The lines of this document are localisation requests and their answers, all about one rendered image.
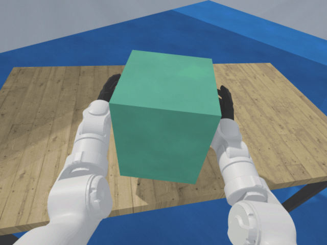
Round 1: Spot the table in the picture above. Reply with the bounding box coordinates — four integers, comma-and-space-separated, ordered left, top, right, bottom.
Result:
0, 63, 327, 245

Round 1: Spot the robot left forearm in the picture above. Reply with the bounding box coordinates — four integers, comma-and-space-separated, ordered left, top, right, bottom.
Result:
47, 100, 111, 215

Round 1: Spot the left robot hand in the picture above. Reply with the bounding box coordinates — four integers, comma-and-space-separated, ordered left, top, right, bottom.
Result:
97, 73, 121, 102

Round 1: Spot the robot right forearm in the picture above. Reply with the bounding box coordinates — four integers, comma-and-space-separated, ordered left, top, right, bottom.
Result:
211, 118, 284, 208

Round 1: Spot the right robot hand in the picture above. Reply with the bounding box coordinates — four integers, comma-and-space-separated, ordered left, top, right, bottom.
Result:
217, 85, 234, 120

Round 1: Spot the carton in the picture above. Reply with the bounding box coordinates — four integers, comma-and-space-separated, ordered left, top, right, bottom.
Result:
109, 50, 222, 184

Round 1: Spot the left robot upper arm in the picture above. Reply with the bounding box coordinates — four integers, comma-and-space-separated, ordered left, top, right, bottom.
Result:
13, 174, 113, 245

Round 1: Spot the right robot upper arm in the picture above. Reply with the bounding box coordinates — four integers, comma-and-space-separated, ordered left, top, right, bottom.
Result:
227, 200, 297, 245

